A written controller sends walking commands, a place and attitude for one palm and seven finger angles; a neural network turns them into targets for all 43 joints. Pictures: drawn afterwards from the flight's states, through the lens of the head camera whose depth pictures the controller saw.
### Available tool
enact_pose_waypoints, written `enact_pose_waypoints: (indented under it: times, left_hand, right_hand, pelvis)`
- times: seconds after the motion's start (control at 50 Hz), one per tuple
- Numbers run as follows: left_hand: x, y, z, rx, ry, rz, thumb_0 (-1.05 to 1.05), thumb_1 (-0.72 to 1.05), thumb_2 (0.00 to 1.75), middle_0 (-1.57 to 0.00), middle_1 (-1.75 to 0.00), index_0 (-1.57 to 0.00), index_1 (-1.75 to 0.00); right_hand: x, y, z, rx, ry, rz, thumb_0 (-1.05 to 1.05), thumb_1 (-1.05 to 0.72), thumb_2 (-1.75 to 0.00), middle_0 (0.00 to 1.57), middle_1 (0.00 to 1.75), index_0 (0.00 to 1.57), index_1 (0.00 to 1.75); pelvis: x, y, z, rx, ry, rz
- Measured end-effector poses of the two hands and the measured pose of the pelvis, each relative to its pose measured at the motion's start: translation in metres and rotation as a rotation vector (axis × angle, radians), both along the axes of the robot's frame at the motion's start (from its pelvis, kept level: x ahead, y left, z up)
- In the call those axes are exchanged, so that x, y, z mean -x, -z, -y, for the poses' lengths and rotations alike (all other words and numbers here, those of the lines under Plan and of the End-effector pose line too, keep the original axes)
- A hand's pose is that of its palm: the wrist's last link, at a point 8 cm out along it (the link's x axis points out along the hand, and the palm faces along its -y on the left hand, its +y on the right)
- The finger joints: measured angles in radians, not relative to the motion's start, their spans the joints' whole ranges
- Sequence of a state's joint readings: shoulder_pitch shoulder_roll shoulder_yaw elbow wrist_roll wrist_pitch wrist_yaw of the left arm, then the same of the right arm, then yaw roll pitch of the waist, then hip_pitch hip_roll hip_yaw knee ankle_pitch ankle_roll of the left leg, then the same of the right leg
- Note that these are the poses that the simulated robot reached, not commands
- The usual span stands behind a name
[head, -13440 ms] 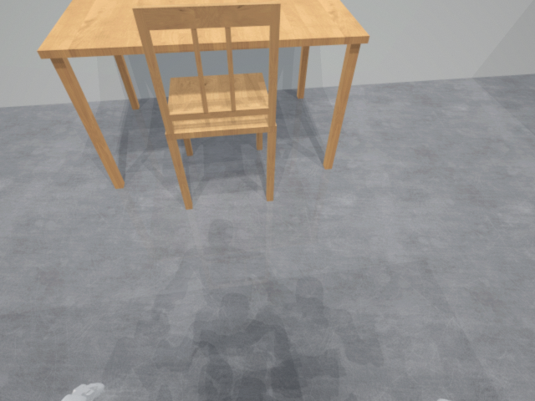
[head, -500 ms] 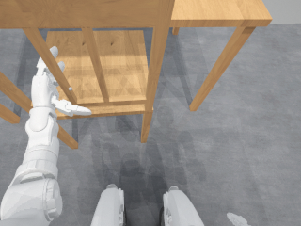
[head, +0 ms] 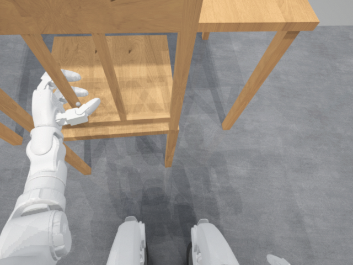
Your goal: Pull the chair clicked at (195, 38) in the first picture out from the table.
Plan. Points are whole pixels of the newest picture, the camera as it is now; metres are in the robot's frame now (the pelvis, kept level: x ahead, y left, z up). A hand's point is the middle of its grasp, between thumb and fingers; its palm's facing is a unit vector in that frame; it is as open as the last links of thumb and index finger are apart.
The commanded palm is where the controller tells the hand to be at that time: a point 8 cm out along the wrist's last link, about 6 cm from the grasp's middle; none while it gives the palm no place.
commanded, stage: hook a spindle and tug to test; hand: left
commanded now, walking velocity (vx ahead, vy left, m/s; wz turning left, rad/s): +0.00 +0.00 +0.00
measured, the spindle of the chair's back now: (64, 87) +0.49 +0.23 +0.04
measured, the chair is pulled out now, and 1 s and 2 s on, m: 0.00 0.04 0.17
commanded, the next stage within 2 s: step backward, pulling the chair out in 0.78 s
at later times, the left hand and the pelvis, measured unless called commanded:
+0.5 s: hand (80, 111) +0.44 +0.20 +0.02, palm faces +0.10 -1.00 -0.02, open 5.2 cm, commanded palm +0.39 +0.24 +0.03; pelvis +0.02 +0.01 +0.01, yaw -1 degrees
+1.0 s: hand (79, 117) +0.42 +0.19 +0.03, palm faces +0.14 -0.98 -0.13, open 5.3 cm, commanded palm +0.39 +0.23 +0.03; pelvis +0.02 +0.01 +0.04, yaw +1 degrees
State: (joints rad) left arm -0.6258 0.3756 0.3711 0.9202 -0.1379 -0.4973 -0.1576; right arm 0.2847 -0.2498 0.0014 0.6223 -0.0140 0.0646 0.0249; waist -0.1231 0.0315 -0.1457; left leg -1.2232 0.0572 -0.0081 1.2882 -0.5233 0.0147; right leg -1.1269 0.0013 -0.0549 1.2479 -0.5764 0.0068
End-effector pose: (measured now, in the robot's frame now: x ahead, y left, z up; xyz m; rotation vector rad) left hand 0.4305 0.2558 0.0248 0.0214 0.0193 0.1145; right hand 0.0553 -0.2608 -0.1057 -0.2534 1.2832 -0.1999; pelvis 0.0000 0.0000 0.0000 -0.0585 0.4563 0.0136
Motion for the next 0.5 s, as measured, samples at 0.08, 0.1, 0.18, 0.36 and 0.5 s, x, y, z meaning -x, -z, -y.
enact_pose_waypoints:
  times: [0.08,0.1,0.18,0.36,0.5]
  left_hand:
    - [0.0,0.0,0.0,0.005,-0.002,0.004,0.0,0.42,0.69,-0.45,-1.37,-0.44,-1.41]
    - [0.0,0.0,0.0,0.005,-0.002,0.003,0.0,0.48,0.72,-0.45,-1.37,-0.44,-1.42]
    - [0.0,0.0,0.001,0.006,-0.003,-0.002,0.0,0.67,0.8,-0.43,-1.37,-0.43,-1.42]
    - [0.007,-0.001,0.004,0.006,0.008,-0.01,0.01,0.79,0.82,-0.4,-1.37,-0.39,-1.43]
    - [0.019,-0.001,0.006,0.006,0.018,-0.013,0.01,0.79,0.81,-0.38,-1.36,-0.38,-1.43]
  right_hand:
    - [-0.004,-0.002,0.0,0.003,-0.002,0.004,0.01,-0.91,-0.9,0.2,0.3,0.2,0.3]
    - [-0.005,-0.002,0.0,0.002,-0.002,0.006,0.01,-0.91,-0.9,0.2,0.3,0.2,0.3]
    - [-0.01,-0.004,-0.002,-0.003,0.003,0.016,0.01,-0.91,-0.9,0.2,0.3,0.2,0.3]
    - [-0.024,-0.011,-0.009,-0.027,0.009,0.049,0.01,-0.91,-0.9,0.2,0.3,0.2,0.3]
    - [-0.039,-0.015,-0.014,-0.04,0.004,0.088,0.01,-0.91,-0.9,0.2,0.3,0.2,0.3]
  pelvis:
    - [-0.002,-0.001,-0.001,0.001,0.0,-0.001]
    - [-0.003,-0.001,-0.001,0.001,0.0,-0.001]
    - [-0.005,-0.003,-0.002,0.001,0.003,0.0]
    - [-0.015,-0.01,-0.005,-0.002,0.013,0.003]
    - [-0.022,-0.014,-0.007,-0.005,0.019,0.006]
